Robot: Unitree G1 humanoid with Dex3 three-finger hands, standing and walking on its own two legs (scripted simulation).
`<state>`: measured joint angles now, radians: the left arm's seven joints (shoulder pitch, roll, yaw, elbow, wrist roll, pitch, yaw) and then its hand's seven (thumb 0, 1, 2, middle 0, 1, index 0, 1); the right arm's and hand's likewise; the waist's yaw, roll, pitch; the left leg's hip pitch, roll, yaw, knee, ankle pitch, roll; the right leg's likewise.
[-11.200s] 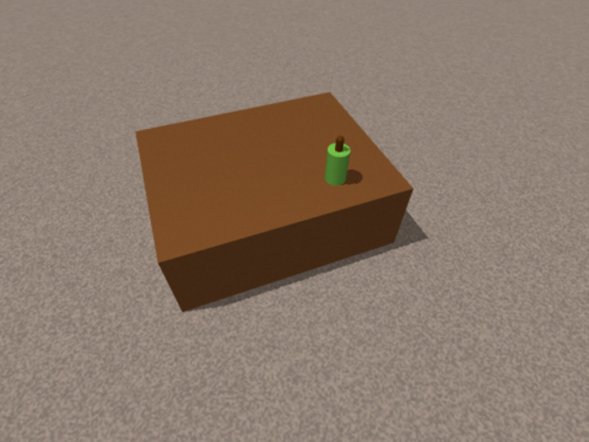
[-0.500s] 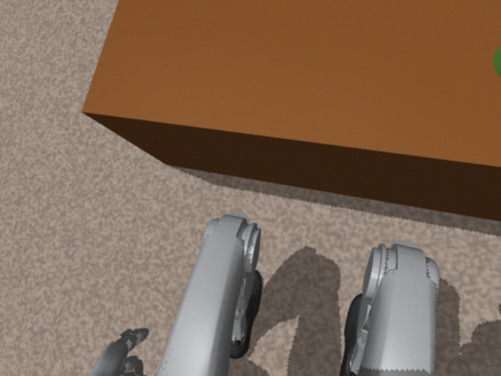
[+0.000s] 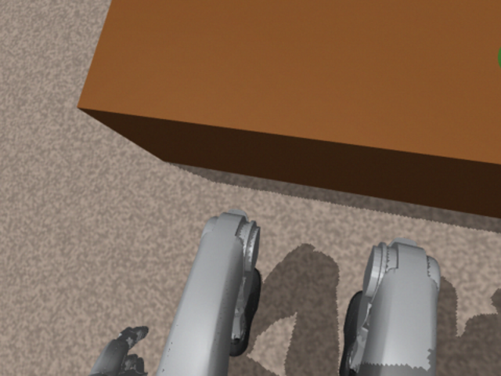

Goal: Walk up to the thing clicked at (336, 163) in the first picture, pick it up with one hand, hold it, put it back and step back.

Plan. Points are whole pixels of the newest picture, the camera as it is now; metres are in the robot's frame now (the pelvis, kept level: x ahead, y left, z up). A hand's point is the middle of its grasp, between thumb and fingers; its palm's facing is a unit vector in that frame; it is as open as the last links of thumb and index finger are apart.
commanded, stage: close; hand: right
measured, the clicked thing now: out of the picture +0.58 -0.29 +0.05
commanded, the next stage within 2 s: settle in 0.46 s
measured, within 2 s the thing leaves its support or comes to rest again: leaves its support in 0.88 s
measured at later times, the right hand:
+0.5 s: hand out of the picture +0.57 -0.29 +0.03, palm faces +0.30 +0.95 -0.03, open 11.3 cm
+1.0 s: hand out of the picture +0.55 -0.29 +0.06, palm faces +0.32 +0.95 -0.07, open 11.0 cm
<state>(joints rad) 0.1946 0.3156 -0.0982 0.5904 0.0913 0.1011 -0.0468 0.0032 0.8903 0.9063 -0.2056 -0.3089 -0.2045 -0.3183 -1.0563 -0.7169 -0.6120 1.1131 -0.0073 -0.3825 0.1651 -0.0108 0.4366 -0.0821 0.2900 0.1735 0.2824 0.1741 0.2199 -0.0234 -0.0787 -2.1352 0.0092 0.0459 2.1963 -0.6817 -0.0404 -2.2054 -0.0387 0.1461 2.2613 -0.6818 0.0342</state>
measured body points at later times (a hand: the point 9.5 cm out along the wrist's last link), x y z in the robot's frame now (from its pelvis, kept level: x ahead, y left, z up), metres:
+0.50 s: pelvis +0.00 +0.00 +0.01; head +0.25 -0.05 +0.39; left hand +0.05 +0.28 -0.09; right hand +0.55 -0.34 +0.04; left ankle +0.10 +0.13 -0.34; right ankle +0.08 -0.14 -0.34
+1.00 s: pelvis +0.01 +0.00 +0.06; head +0.24 -0.05 +0.44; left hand +0.07 +0.28 -0.06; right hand +0.52 -0.34 +0.06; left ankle +0.10 +0.13 -0.34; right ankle +0.08 -0.14 -0.34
